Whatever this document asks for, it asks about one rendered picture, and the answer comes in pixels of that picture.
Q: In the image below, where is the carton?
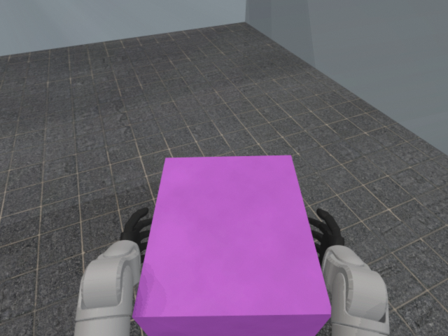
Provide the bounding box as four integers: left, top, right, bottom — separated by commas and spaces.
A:
132, 155, 331, 336

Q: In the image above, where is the right robot forearm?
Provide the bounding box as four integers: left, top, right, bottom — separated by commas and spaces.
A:
321, 245, 390, 336

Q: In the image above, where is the robot right hand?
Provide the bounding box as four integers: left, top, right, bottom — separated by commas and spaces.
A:
308, 209, 344, 266

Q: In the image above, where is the robot left hand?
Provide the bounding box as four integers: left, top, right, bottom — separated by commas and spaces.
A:
120, 207, 153, 263

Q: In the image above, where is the left robot forearm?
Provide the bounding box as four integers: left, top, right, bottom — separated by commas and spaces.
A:
74, 240, 141, 336

